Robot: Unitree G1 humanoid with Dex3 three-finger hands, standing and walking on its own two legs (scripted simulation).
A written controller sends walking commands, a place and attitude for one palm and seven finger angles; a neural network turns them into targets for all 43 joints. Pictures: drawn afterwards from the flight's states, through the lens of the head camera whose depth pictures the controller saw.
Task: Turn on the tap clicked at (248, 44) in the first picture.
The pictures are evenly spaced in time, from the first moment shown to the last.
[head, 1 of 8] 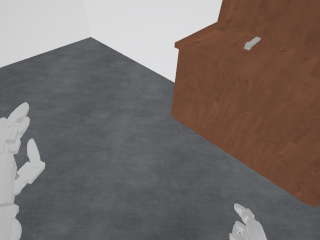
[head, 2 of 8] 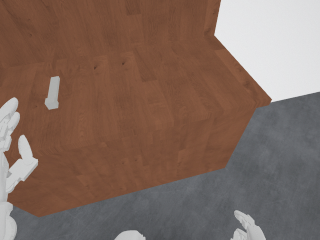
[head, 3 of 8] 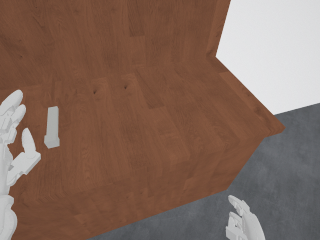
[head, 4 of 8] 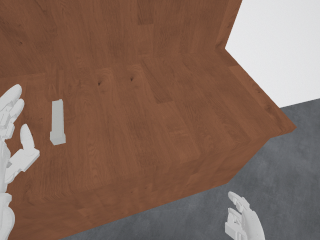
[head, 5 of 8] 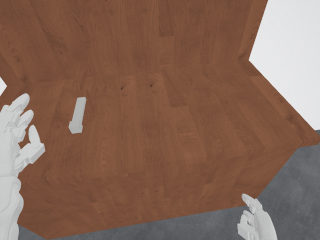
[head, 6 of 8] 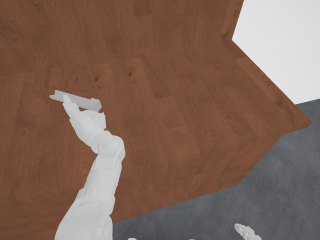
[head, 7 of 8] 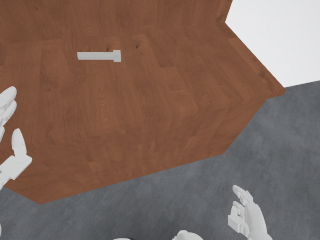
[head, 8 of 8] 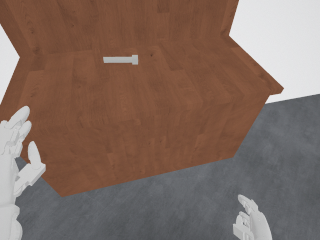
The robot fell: no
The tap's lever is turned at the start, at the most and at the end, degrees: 0 78 78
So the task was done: yes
